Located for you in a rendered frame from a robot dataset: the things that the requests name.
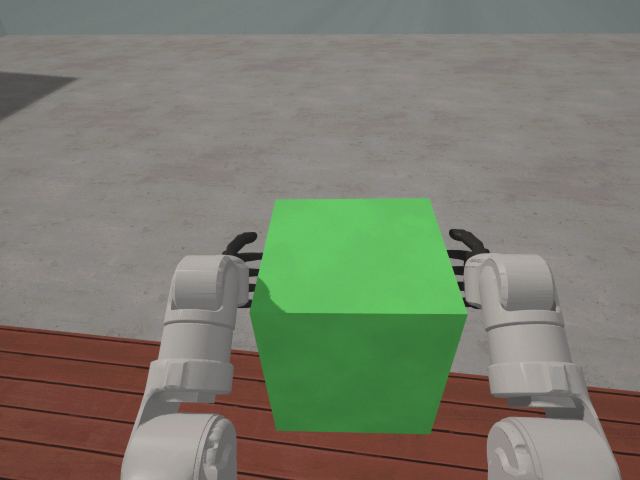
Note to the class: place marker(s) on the left robot hand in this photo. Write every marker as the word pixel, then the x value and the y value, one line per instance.
pixel 232 249

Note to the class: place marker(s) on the carton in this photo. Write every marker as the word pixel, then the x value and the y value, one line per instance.
pixel 357 315

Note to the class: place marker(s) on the right robot upper arm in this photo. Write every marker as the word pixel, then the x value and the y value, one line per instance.
pixel 531 448

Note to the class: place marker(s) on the right robot forearm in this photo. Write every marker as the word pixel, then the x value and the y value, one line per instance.
pixel 531 360

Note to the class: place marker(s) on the left robot forearm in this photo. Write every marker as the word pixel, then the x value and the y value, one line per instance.
pixel 193 365

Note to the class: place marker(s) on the right robot hand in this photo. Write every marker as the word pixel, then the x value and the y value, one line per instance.
pixel 474 244

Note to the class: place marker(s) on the left robot upper arm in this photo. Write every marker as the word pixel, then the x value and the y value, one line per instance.
pixel 182 446

